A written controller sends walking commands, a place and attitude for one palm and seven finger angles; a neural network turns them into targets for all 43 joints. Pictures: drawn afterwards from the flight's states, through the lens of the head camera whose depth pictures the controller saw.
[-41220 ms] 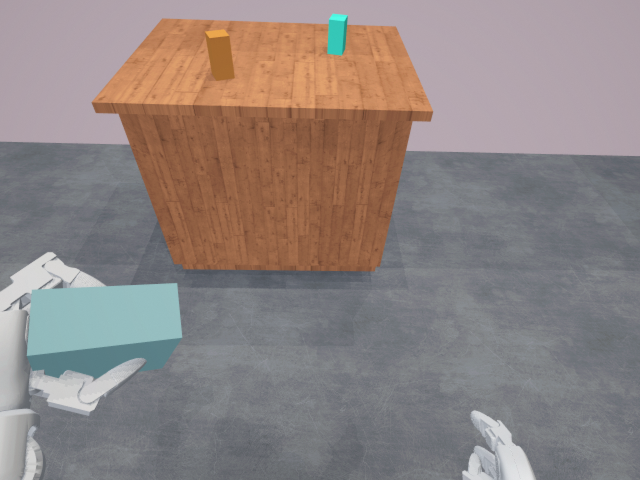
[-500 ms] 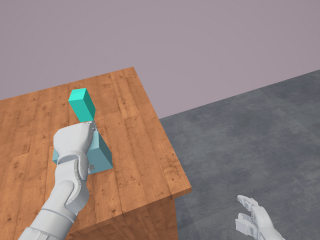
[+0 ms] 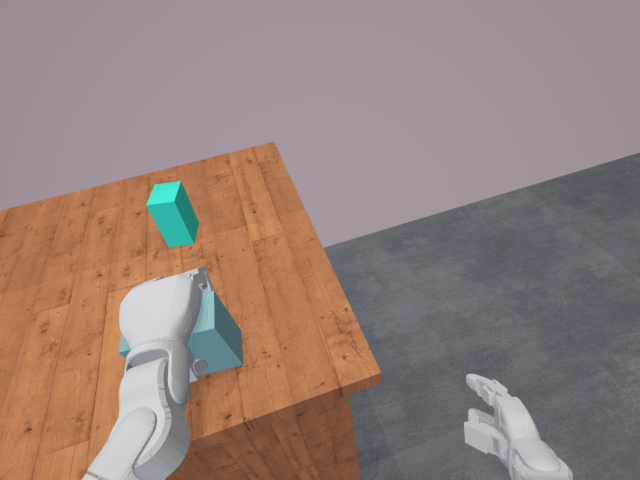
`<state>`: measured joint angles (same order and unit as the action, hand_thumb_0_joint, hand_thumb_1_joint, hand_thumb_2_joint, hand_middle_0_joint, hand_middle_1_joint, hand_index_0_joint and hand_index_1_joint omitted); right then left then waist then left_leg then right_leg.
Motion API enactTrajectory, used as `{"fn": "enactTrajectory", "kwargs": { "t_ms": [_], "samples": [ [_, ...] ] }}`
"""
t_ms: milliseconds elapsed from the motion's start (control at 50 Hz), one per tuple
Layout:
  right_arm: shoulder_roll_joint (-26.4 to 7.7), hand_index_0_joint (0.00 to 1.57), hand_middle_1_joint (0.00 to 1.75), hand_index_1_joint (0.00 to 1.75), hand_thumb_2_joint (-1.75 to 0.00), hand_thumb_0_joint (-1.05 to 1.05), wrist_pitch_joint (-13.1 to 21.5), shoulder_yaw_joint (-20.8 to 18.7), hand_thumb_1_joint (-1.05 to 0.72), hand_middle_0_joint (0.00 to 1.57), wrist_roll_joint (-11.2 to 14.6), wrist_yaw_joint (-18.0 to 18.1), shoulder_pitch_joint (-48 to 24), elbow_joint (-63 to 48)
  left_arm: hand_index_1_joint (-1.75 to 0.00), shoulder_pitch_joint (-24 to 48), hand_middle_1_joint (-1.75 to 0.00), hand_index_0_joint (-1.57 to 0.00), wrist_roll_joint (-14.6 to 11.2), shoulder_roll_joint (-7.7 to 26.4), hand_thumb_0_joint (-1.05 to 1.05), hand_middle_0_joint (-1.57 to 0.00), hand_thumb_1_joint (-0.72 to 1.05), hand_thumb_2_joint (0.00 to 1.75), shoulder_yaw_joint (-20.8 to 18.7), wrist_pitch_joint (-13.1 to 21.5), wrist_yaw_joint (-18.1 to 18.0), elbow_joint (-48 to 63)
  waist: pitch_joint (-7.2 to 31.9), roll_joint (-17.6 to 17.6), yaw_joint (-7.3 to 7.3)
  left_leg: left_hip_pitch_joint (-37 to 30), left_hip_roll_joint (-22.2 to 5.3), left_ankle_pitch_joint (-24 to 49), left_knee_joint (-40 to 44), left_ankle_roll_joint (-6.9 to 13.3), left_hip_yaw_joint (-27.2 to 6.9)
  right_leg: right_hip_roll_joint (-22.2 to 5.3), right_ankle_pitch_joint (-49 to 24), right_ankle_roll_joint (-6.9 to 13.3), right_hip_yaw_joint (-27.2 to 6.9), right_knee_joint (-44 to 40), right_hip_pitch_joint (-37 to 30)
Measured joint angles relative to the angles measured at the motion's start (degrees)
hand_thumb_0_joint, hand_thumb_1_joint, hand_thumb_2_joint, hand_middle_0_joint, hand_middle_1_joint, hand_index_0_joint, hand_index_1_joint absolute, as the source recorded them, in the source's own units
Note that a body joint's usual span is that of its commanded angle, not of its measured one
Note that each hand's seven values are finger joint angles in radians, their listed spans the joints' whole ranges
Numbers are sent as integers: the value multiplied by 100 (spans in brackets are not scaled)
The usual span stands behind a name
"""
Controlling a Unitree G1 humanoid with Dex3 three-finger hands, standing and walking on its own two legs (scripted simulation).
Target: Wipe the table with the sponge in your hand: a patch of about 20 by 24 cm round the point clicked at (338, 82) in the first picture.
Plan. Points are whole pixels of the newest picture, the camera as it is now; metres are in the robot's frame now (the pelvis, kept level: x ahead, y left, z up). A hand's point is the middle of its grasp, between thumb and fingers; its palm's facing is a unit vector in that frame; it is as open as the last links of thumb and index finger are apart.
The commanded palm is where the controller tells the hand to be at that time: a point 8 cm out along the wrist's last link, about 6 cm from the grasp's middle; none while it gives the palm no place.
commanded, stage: wipe back along the middle lane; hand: left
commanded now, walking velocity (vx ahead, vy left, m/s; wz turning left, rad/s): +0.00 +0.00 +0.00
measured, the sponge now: (192, 346) +0.27 +0.22 +0.04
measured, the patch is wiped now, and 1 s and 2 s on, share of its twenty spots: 0.80 0.80 0.90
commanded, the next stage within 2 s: slide across to the third lane in 0.12 s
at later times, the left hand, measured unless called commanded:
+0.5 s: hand (197, 348) +0.24 +0.18 +0.09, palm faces +0.09 -0.15 -0.98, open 9.5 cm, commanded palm +0.21 +0.16 +0.14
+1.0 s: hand (258, 326) +0.27 +0.12 +0.09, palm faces +0.09 -0.21 -0.97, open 9.5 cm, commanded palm +0.24 +0.12 +0.14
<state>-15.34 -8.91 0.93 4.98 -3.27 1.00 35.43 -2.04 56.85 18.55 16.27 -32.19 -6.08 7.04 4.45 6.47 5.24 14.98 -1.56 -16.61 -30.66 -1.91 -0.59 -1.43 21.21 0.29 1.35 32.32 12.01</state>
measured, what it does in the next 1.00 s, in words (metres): stands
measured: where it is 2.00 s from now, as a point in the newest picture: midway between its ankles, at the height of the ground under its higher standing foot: outside the picture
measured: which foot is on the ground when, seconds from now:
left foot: down 0.00-1.00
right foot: down 0.00-1.00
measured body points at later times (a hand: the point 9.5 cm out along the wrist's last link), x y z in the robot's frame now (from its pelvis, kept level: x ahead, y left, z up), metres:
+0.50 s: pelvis -0.01 -0.01 +0.00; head -0.03 -0.07 +0.45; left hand +0.23 +0.19 +0.14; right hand +0.23 -0.22 -0.09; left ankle -0.01 +0.15 -0.73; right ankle -0.05 -0.11 -0.73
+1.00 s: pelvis -0.02 -0.02 +0.00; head -0.05 -0.07 +0.45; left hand +0.26 +0.12 +0.14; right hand +0.22 -0.22 -0.09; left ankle -0.01 +0.15 -0.73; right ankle -0.05 -0.11 -0.73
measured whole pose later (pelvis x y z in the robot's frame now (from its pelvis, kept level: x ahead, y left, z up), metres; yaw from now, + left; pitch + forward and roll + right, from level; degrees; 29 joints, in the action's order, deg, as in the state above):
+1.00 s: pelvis -0.02 -0.02 +0.00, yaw -1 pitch -2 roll +1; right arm -14.8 -9.7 0.2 4.0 -3.4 0.2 38.5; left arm 6.3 53.9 12.6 24.7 -29.6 -7.1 1.9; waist 3.3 6.6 5.3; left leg 12.5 -2.9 -13.9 -28.3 -2.7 -0.7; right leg 0.0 19.3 1.7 1.3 31.7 10.6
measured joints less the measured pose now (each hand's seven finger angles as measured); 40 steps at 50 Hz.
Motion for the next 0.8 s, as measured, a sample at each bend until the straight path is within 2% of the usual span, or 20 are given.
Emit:
{"fn": "enactTrajectory", "kwargs": {
  "t_ms": [160, 320, 440, 600, 800],
  "samples": [
    [2, 20, 30, 30, -90, 2, 20, 18, -91, 19, 3, 12, 21, -48, -140, -335, -149, -77, -111, 55, 2, -69, -45, 107, -150, 67, 5, 284, -11, -4, -38, -76, -54, 17, 32, -29, 20, 55, -8, 43, -24, 10, -40],
    [-65, 20, 30, 30, -90, 2, 43, -71, -91, 19, -37, 16, 123, -51, -140, -702, -149, -77, -95, 53, 2, -70, -45, 107, -97, 116, -5, 679, -45, 34, -18, -107, -81, 24, 28, -30, 35, 83, -18, 63, -41, 23, -58],
    [-62, 20, 30, 30, -90, 2, 84, -131, -91, 19, -67, 29, 126, 41, -139, -561, -148, -78, -80, -18, 2, -71, -45, 107, 78, 74, 37, 653, -77, 51, 25, -128, -61, 74, 54, -29, 11, 66, -38, 67, -19, 35, -73],
    [48, 20, 30, 30, -90, 2, 155, -76, -91, 19, -78, 51, -6, 157, -136, -34, -146, -80, -97, -201, 1, -73, -46, 108, 447, 146, 71, 301, -127, 61, 71, -184, -45, 167, 122, -46, -27, 53, -91, 77, 17, 17, -121],
    [156, 20, 30, 30, -90, 2, 56, 4, -91, 19, -92, -4, -135, 224, -134, 563, -145, -82, -220, -454, 0, -74, -47, 108, 672, 211, -2, -266, -109, 33, 38, -228, -91, 248, 209, -80, -15, 100, -166, 113, 2, -38, -136]
  ]
}}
